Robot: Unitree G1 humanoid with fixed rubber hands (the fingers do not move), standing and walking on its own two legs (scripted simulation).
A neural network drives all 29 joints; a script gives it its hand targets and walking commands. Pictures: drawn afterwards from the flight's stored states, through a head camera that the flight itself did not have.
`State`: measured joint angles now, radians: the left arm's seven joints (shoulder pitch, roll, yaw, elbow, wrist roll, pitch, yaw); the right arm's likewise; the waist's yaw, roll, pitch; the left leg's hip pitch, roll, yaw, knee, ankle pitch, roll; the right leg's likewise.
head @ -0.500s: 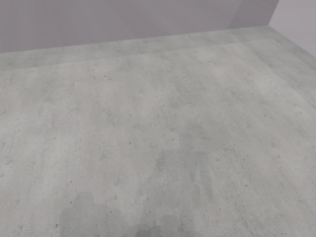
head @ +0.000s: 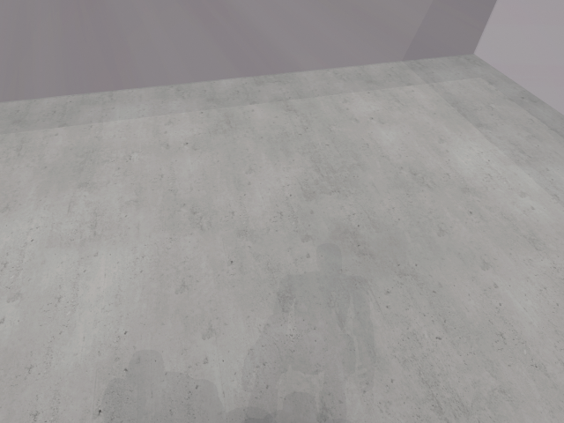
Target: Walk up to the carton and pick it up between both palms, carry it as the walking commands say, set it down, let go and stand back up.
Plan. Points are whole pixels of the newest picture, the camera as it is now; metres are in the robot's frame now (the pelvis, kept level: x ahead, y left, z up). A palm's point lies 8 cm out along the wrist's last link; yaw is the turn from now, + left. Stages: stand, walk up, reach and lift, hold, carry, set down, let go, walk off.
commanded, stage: stand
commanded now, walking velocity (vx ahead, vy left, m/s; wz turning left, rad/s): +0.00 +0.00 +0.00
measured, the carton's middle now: out of the picture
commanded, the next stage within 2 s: walk up in 0.86 s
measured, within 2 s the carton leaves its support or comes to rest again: neither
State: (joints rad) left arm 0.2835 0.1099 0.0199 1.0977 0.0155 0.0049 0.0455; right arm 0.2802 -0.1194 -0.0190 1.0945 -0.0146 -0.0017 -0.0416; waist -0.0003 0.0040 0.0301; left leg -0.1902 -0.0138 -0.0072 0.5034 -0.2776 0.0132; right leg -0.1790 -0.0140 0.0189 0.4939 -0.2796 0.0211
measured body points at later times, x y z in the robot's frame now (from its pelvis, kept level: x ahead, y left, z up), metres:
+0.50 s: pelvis +0.00 +0.01 +0.00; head -0.01 +0.00 +0.45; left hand -0.03 +0.21 -0.16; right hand -0.02 -0.20 -0.16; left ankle +0.00 +0.11 -0.74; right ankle -0.01 -0.13 -0.74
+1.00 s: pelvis +0.00 +0.01 +0.00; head +0.00 +0.01 +0.45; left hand -0.04 +0.20 -0.16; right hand -0.02 -0.19 -0.16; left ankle +0.00 +0.11 -0.74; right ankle -0.01 -0.13 -0.74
